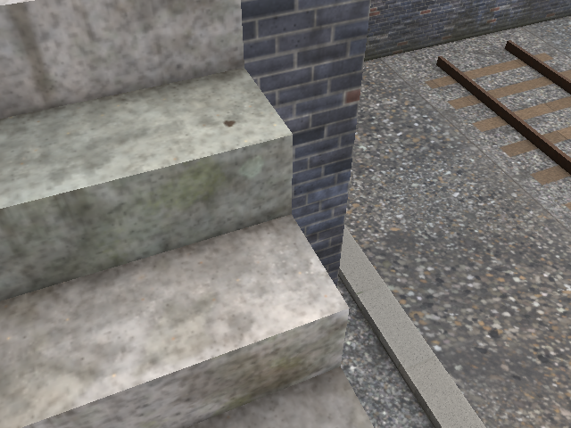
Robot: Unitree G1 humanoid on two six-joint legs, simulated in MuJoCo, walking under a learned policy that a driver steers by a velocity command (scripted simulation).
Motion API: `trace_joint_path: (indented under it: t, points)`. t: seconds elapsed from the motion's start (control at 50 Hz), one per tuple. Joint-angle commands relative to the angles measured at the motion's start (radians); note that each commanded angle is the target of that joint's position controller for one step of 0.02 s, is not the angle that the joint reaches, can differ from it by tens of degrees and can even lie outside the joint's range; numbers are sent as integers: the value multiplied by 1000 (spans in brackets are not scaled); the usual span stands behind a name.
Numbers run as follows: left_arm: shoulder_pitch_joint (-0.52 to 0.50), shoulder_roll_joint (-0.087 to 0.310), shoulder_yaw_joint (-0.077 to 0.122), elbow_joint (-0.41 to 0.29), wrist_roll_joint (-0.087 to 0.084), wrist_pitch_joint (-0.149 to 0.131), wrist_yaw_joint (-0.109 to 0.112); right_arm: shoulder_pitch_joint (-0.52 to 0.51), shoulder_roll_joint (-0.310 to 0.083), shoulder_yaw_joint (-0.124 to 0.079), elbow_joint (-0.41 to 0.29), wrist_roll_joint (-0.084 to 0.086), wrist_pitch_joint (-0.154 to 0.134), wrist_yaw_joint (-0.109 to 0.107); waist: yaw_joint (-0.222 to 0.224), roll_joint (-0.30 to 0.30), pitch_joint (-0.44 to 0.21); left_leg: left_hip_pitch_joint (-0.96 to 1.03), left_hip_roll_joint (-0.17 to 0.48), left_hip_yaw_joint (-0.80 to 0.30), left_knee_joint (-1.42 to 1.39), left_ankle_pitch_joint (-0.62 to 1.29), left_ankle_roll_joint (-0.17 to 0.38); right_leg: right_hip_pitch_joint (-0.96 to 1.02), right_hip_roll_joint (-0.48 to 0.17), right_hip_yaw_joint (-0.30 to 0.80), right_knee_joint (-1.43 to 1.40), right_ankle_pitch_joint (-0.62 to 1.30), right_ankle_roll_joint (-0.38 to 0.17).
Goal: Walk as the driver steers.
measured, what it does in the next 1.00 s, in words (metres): climbs, turning left: right foot 0.19 m lower, then left foot 0.19 m higher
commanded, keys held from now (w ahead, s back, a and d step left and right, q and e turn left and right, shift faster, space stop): w+q+shift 0.76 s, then w+shift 0.24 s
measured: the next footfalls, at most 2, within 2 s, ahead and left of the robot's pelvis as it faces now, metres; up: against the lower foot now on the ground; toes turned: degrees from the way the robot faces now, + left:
right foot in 0.16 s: -0.06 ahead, -0.19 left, -0.19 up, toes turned -1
left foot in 0.58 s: +0.12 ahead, +0.01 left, +0.00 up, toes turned +36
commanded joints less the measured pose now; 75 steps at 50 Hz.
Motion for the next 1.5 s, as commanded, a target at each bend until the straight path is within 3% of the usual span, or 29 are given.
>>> trace_joint_path:
  t: [0.02,0.08,0.16,0.2,0.28,0.34,0.38,0.42,0.46,0.48,0.52,0.56,0.64,0.68,0.7,0.72,0.78,0.9,0.94,0.96,0.98,1.0,1.06,1.18,1.26,1.28,1.34,1.38,1.5]
  points:
    - [30,38,-4,-65,-14,-4,19,-324,-51,9,-152,-5,-37,-12,148,124,116,-165,93,-262,-325,189,136,98,-144,-29,-463,-71,-21]
    - [-84,7,-26,-97,-73,-94,-4,-156,-111,-12,-201,-56,15,-18,57,44,94,269,-34,-66,-79,458,121,86,-120,-167,-1245,-137,-32]
    - [111,-69,-33,2,-106,-107,4,-190,45,0,-322,19,33,3,15,-189,-79,-266,-271,-3,594,90,87,869,-288,-167,-1395,1142,-16]
    - [406,144,28,95,-18,-119,-2,-210,97,23,-336,82,-41,6,91,-300,-275,-781,-191,92,1107,-79,64,1351,-425,-119,-766,2056,61]
    - [468,-9,7,214,101,-207,47,-600,160,79,-467,21,-76,13,132,-203,-65,-1078,-161,-14,1430,-142,128,1138,-455,-72,-898,1667,-55]
    - [12,88,33,147,20,-308,54,-142,-1,44,-376,7,-7,25,-225,-81,-64,-166,-90,87,680,36,170,530,-398,-400,-1179,1716,75]
    - [163,59,20,139,-100,-311,71,-319,-89,12,-338,-12,6,52,-74,84,-51,156,-190,165,458,124,210,315,-352,-233,-1105,2242,14]
    - [377,182,34,151,-134,-295,67,-392,-30,25,-380,21,14,78,-21,138,-131,286,-211,82,148,153,186,308,-325,-172,-953,1971,46]
    - [291,257,59,103,-146,-291,24,-157,-169,-18,-311,-4,87,50,-130,127,-210,491,-151,-107,-284,246,246,215,-139,-173,-600,1360,163]
    - [436,244,68,123,-110,-274,1,-270,-148,-33,-277,13,95,46,-21,374,-229,512,-18,-303,-345,318,353,44,-40,-25,-204,285,152]
    - [301,95,35,46,-81,-275,1,-216,-57,-21,-226,-55,65,58,-10,16,-297,400,56,-375,-256,200,369,-117,-31,53,240,34,72]
    - [139,-69,-37,-59,-40,-261,34,-107,-78,-29,-75,-64,9,42,53,-120,-48,209,37,-214,-396,182,249,-224,-106,111,158,-91,-35]
    - [382,31,-60,-40,-76,-218,-7,-459,-161,-54,-221,-96,2,8,271,-63,173,-183,-38,28,-573,-44,213,222,-138,-121,-967,-585,-34]
    - [601,39,-33,110,-77,-176,17,-335,-27,-12,-242,-69,-1,15,236,-255,-48,-293,-116,22,-64,-202,223,706,-35,-318,-779,-313,-43]
    - [542,202,-4,62,-26,-184,43,-274,60,28,-327,-69,13,55,167,-585,-154,-450,-207,58,386,60,70,691,-433,591,-1164,-1093,-210]
    - [167,108,-25,-114,-7,-191,50,-277,34,6,-332,-59,-16,56,41,-191,-142,-357,-195,-171,767,409,35,527,-494,634,-1212,-690,-217]
    - [119,193,23,-115,-21,-269,94,-332,-111,-28,-419,-71,34,57,-5,150,8,-281,-58,-176,885,443,-34,281,-553,397,-1289,-374,-159]
    - [196,132,36,-100,24,-217,40,-104,-181,-49,-321,-84,106,48,9,-56,141,75,-61,49,-192,57,-50,365,-229,-172,-1114,-220,-145]
    - [148,-13,19,-167,43,-109,34,256,-152,-66,-98,-84,125,-9,-42,93,153,521,-105,287,-835,395,-68,220,-31,-375,-612,-215,-219]
    - [197,-64,2,-182,18,-105,22,389,-86,-36,-6,-21,117,-21,-44,193,121,705,47,127,-879,611,-105,-45,8,-249,-251,-736,-214]
    - [181,-203,-32,-179,25,-118,-41,335,-106,-8,-89,-102,117,-56,-7,157,41,768,71,-25,-362,441,-166,-382,-72,38,137,-566,-142]
    - [185,-153,-15,-209,-34,-136,-69,370,-130,-23,-158,-66,140,-110,-56,160,-95,694,265,-319,-482,469,-129,-296,-17,269,249,-401,-55]
    - [40,-37,21,-289,29,-126,-58,190,-244,-64,-179,-42,112,-148,6,115,189,385,335,-697,-842,-56,80,-430,-22,72,415,-228,40]
    - [13,52,61,-321,-1,18,-46,86,-266,-91,-154,-137,33,-129,108,193,180,242,226,-459,-700,421,176,-93,-110,-28,-74,-381,67]
    - [23,-22,23,-332,-34,29,-32,223,-251,-99,-94,-86,112,-119,69,201,198,152,192,-281,-826,362,86,352,-113,-234,-865,-464,-103]
    - [-103,-53,8,-351,10,2,-26,397,-207,-98,-43,-65,135,-121,-47,85,199,188,111,-123,-805,451,48,382,-60,-209,-910,-444,-148]
    - [157,-16,43,-225,-17,-18,-3,139,-222,-99,-53,-47,141,-84,185,-52,127,-8,-69,-15,-46,128,22,744,-111,-150,-1342,-91,-207]
    - [254,97,48,-180,-11,-101,53,-65,-86,-53,-192,-59,121,-61,181,45,-44,-409,-97,-186,388,294,-29,903,-466,281,-1271,-45,-154]
    - [108,28,6,-217,-53,-161,50,81,-147,-65,-148,-106,159,-29,25,65,69,-197,-68,-97,532,320,-104,594,-381,51,-1303,231,-150]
